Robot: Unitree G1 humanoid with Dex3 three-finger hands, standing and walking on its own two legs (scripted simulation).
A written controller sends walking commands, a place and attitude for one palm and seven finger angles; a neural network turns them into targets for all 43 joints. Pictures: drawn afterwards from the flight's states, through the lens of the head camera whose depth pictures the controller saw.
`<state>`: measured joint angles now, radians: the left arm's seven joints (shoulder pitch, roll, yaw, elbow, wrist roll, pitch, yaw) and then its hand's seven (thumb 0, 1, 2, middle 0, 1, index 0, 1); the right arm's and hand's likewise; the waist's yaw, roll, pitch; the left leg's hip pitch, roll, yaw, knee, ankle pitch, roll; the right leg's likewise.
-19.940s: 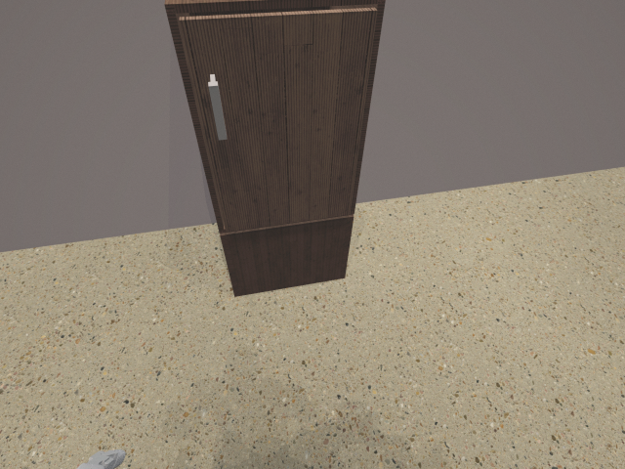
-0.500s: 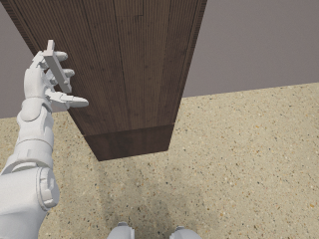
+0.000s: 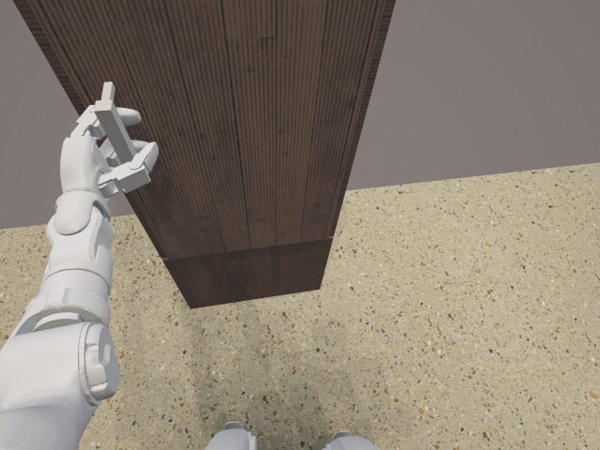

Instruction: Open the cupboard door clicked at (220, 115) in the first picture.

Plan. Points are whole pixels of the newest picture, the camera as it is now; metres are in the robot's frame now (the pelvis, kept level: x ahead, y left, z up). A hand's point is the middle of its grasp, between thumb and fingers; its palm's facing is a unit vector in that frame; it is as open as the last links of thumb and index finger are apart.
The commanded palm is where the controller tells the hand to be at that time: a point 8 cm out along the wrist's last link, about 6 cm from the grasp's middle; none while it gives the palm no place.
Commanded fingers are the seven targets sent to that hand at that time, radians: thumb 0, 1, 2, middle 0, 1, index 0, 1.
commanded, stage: close the thumb around the handle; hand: left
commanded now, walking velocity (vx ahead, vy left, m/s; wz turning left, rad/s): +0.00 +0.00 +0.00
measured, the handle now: (123, 133) +0.53 +0.23 +0.09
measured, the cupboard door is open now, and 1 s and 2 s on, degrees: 0 32 40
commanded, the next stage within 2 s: pull the door open along its arc in 0.18 s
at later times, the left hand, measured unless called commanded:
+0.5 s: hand (139, 169) +0.46 +0.20 +0.09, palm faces +0.13 -0.99 +0.00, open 5.6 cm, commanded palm +0.41 +0.24 +0.09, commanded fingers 0.00 0.90 0.90 -0.40 -1.35 -0.40 -1.35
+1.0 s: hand (210, 272) +0.31 +0.09 +0.10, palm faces +0.37 -0.92 +0.10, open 6.0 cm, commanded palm +0.24 +0.15 +0.09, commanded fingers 0.00 0.90 0.90 -0.40 -1.35 -0.40 -1.35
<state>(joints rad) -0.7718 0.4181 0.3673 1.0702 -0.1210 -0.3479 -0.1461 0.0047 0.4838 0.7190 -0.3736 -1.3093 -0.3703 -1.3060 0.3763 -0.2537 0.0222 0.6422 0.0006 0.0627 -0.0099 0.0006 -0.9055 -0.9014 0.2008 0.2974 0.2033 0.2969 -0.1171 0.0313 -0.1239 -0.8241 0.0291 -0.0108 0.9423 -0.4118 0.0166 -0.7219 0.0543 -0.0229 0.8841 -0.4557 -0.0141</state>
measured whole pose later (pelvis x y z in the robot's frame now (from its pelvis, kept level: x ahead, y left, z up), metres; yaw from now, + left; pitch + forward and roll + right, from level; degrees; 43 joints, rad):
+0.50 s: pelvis +0.00 +0.00 +0.00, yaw -1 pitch +16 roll -2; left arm -0.67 0.39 0.36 0.96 -0.15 -0.34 -0.14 0.01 0.76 0.80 -0.36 -1.35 -0.36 -1.35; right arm 0.39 -0.26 0.01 0.63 0.01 0.07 0.00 0.00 -0.91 -0.90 0.20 0.30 0.20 0.30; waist -0.11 0.04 -0.13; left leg -0.79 0.04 0.00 0.92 -0.41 0.01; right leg -0.70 0.06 -0.01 0.87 -0.45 -0.02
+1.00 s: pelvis +0.01 -0.01 +0.01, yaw +1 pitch +8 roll +0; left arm 0.12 -0.09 -0.12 0.01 -0.03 -0.12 0.43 0.04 0.69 0.74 -0.33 -1.32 -0.37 -1.32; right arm 0.18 -0.18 0.02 0.51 -0.04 0.05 0.04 0.01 -0.91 -0.90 0.20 0.30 0.20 0.30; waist 0.00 0.03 -0.14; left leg -0.57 0.00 0.00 0.84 -0.41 0.00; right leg -0.49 0.03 -0.02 0.83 -0.48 -0.03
